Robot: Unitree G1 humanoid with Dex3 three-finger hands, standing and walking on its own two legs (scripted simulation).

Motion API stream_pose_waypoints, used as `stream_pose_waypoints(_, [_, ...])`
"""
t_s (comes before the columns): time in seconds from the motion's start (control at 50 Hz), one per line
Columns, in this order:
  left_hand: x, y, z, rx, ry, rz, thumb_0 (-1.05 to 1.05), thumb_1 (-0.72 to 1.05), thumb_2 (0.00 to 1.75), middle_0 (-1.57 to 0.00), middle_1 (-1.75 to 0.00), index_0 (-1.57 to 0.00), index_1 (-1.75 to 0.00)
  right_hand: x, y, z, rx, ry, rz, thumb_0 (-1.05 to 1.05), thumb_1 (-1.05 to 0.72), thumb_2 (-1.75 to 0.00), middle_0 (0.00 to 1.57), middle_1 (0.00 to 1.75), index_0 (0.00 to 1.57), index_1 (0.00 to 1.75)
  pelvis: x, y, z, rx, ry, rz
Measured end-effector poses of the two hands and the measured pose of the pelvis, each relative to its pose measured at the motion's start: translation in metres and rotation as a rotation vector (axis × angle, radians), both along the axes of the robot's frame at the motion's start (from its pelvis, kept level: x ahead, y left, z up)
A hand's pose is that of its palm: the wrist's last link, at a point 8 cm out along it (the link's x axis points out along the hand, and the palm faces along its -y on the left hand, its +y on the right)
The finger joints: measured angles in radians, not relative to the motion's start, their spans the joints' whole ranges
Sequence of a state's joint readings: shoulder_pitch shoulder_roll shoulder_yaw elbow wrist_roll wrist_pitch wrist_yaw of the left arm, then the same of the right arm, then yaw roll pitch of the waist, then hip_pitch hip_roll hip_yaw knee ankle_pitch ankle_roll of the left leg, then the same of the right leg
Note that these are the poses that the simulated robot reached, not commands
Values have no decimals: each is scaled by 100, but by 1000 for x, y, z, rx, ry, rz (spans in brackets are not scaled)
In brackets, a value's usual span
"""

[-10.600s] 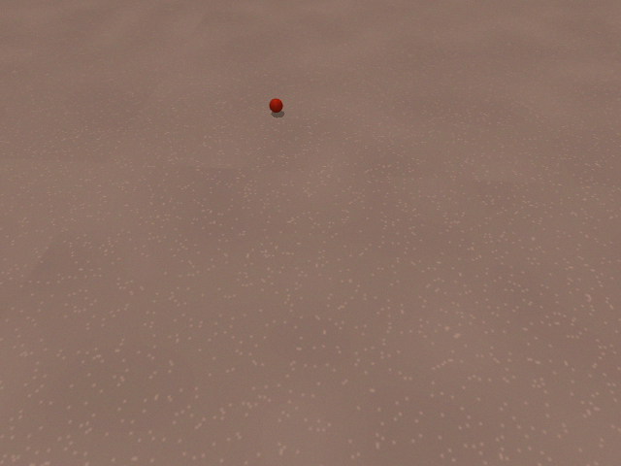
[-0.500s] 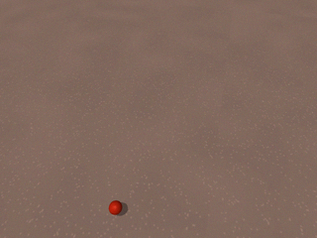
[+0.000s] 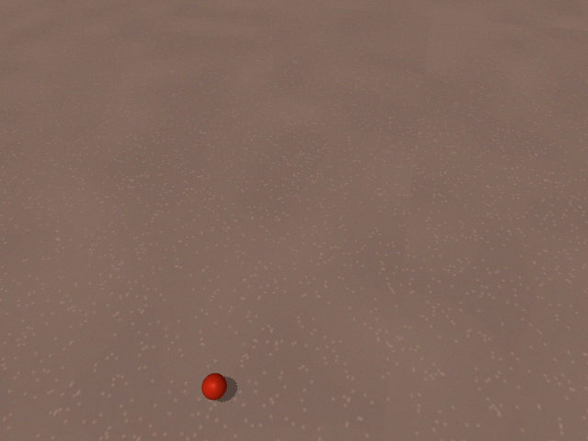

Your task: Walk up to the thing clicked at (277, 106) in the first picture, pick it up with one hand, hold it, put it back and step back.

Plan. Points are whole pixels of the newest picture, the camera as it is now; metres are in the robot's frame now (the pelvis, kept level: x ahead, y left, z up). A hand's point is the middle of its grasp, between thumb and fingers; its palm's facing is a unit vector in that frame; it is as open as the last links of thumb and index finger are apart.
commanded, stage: stand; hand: left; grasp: from above
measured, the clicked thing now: (214, 386) +0.40 +0.29 -0.74
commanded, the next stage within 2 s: rise first in 0.02 s
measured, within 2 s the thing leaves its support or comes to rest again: neither
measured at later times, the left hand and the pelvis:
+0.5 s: hand out of the picture +0.14 +0.26 -0.18, palm faces -0.08 -0.91 -0.40, open 11.5 cm; pelvis -0.02 +0.01 -0.03, yaw +0 degrees
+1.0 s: hand out of the picture +0.11 +0.28 -0.26, palm faces -0.23 -0.83 -0.51, open 14.2 cm; pelvis -0.03 +0.03 -0.11, yaw +0 degrees
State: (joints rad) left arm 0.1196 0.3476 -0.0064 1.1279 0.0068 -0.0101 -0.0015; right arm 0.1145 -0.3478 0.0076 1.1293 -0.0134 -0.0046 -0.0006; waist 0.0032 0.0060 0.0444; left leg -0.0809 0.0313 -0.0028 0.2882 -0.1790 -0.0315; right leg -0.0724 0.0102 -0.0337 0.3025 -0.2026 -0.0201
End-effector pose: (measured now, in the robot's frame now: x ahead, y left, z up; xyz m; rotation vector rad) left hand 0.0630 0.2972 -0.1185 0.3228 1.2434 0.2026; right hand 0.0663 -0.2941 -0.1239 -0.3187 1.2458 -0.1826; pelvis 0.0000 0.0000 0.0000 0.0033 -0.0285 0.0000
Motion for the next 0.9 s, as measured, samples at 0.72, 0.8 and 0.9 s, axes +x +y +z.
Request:
stream_pose_waypoints(0.72, [55,14,-62,91,-111,-168,0,-47,98,-7,-105,-9,-104,44,63,-41,54,-337,24,1,-90,-90,20,30,21,30,-22,25,-75,-19,284,-9])
stream_pose_waypoints(0.8, [51,15,-69,114,-111,-200,0,-52,98,-7,-106,-8,-105,58,69,-48,55,-380,44,1,-89,-90,20,30,21,30,-23,27,-86,-26,307,-8])
stream_pose_waypoints(0.9, [47,16,-76,132,-102,-222,0,-55,98,-8,-106,-9,-106,71,77,-55,64,-426,68,1,-90,-90,20,30,21,30,-24,29,-97,-34,337,-5])
